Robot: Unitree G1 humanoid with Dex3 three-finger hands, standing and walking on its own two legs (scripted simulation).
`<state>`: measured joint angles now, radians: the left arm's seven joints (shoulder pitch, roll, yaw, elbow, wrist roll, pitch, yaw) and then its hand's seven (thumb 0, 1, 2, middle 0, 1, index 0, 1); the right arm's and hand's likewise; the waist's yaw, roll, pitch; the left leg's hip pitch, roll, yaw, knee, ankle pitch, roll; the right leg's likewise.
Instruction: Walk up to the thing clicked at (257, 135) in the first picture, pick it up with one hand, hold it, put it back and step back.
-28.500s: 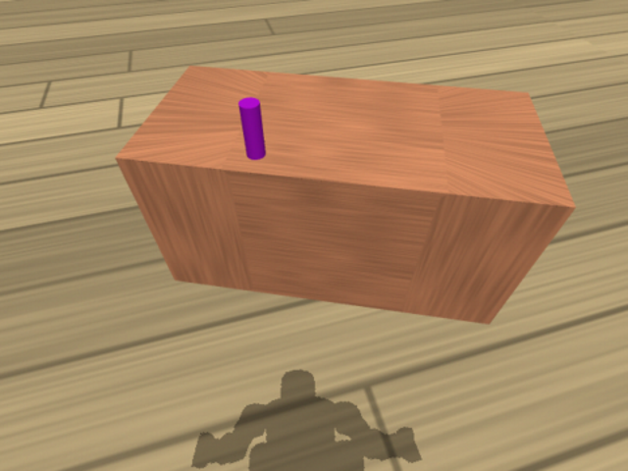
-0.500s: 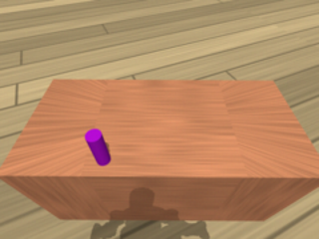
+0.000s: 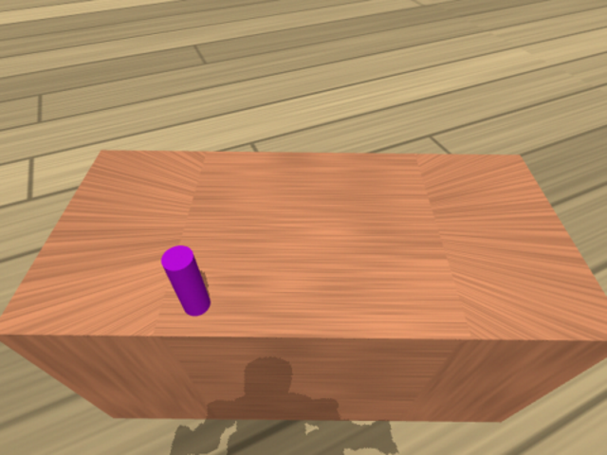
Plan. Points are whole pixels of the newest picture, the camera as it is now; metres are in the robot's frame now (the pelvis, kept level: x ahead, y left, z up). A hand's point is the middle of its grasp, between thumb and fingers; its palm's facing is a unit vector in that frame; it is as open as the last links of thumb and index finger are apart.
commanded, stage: stand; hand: left
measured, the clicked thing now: (188, 283) +0.43 +0.21 -0.10
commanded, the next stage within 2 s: step back in 0.08 s
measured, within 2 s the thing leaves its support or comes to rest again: neither
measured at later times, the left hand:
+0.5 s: hand out of the picture +0.08 +0.31 -0.18, palm faces -0.01 -0.93 -0.37, open 7.4 cm
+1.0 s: hand out of the picture -0.04 +0.29 -0.15, palm faces -0.05 -0.91 -0.40, open 7.4 cm
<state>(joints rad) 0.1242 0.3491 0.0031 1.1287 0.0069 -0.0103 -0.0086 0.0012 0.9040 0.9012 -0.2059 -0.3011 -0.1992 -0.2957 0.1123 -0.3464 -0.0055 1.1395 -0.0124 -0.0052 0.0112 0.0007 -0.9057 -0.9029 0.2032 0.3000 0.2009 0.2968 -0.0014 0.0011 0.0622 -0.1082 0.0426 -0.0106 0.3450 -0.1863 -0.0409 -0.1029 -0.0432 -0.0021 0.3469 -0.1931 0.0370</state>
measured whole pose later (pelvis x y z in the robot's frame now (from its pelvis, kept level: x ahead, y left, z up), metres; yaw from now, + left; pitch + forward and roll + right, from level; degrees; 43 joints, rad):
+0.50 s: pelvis -0.07 +0.04 -0.02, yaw +1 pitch -1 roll -1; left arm 0.00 0.42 0.06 0.92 0.01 0.06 0.03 0.00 0.91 0.90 -0.20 -0.30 -0.20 -0.30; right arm 0.15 -0.36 -0.05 0.98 -0.03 0.03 0.01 0.00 -0.91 -0.90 0.20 0.30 0.20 0.30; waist -0.02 -0.05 0.20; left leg -0.31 -0.02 -0.01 0.67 -0.34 0.05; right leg -0.48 0.09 0.16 1.03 -0.54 -0.03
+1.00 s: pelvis -0.16 +0.03 -0.01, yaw -3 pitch -1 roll +1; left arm 0.15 0.34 0.06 0.85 0.03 0.04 0.00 0.00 0.90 0.90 -0.21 -0.30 -0.20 -0.30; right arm 0.13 -0.40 -0.04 0.89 0.01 0.04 -0.01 0.00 -0.91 -0.90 0.20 0.30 0.20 0.30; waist 0.02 0.02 0.15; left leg -0.43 -0.11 -0.12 1.10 -0.51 0.00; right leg -0.30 -0.01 0.05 0.59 -0.26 -0.01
